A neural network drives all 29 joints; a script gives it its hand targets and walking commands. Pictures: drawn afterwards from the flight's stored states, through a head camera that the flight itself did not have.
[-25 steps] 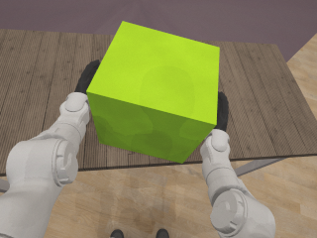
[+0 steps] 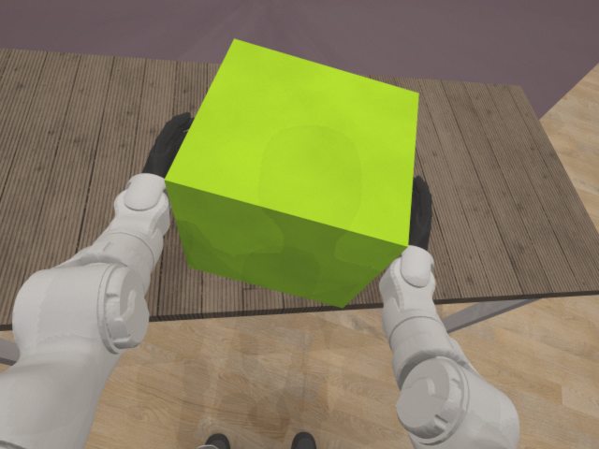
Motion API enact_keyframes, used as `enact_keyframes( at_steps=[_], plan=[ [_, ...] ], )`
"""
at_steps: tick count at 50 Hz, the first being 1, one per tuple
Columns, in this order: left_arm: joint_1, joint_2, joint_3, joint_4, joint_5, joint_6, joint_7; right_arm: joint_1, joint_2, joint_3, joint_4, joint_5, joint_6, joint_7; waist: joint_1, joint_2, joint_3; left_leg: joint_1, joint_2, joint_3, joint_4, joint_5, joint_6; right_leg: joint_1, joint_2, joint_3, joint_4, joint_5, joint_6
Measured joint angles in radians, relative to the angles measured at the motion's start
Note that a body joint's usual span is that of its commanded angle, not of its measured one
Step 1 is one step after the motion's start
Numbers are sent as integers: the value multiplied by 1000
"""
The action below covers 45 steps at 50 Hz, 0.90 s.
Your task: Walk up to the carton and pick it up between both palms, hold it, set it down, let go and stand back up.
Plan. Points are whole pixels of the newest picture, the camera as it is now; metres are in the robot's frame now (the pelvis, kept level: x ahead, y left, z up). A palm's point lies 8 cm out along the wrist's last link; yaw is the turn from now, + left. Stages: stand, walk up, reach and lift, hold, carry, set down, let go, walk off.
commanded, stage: set down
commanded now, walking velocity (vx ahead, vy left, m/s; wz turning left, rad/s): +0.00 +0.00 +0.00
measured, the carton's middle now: (294, 187) +0.48 +0.00 -0.01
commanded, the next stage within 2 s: none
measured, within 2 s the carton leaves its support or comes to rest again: neither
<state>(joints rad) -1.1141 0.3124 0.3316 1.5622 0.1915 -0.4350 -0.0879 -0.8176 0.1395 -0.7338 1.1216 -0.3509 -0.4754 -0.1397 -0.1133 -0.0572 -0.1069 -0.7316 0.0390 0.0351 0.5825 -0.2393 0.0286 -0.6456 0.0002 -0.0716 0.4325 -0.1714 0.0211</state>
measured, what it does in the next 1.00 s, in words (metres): stands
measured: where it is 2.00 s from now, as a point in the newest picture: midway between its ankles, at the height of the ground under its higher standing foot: outside the picture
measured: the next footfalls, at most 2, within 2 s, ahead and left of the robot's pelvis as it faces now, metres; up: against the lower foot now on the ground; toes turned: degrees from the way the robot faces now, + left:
none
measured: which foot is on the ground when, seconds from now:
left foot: down 0.00-1.00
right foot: down 0.00-1.00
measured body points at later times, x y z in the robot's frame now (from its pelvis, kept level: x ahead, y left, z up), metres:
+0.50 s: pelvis +0.00 +0.00 -0.01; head +0.14 +0.05 +0.42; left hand +0.49 +0.17 +0.01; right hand +0.42 -0.17 +0.01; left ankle +0.00 +0.09 -0.73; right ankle +0.00 -0.14 -0.73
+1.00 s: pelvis +0.01 +0.01 -0.02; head +0.14 +0.05 +0.41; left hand +0.51 +0.17 +0.00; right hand +0.43 -0.18 +0.00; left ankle +0.00 +0.10 -0.73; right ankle +0.00 -0.14 -0.73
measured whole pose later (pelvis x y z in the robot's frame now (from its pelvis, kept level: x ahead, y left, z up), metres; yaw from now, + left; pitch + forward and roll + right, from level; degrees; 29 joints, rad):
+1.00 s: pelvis +0.01 +0.01 -0.02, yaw -3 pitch +29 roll -5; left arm -1.12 0.34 -0.01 1.61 -0.18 -0.42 -0.04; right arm -0.91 -0.03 -0.23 1.35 0.09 -0.42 -0.19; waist -0.13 0.00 -0.25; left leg -0.94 0.05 0.01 0.76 -0.32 0.01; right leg -0.85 0.02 -0.05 0.58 -0.23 0.04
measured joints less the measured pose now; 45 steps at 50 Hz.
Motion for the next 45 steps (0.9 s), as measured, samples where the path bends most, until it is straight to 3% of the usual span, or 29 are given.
enact_keyframes(
  at_steps=[15,29,37,45],
  plan=[
    [-13,1,38,0,30,1,1,-22,-10,-17,11,-18,-9,-1,3,13,7,-26,2,2,42,-18,4,-28,0,2,42,-16,4],
    [-13,0,11,-14,14,0,9,-44,-37,-1,38,-18,29,7,-3,12,-11,-61,1,5,52,-21,7,-66,-2,4,56,-20,5],
    [2,18,-89,-4,-71,13,20,-54,-88,143,137,78,47,0,-19,28,-33,-82,7,4,66,-33,4,-82,3,6,56,-23,6],
    [1,28,-286,49,-303,12,42,-64,-124,396,217,338,58,-37,-26,55,-114,-168,12,-4,129,-62,-5,-167,11,16,106,-45,11]
  ],
)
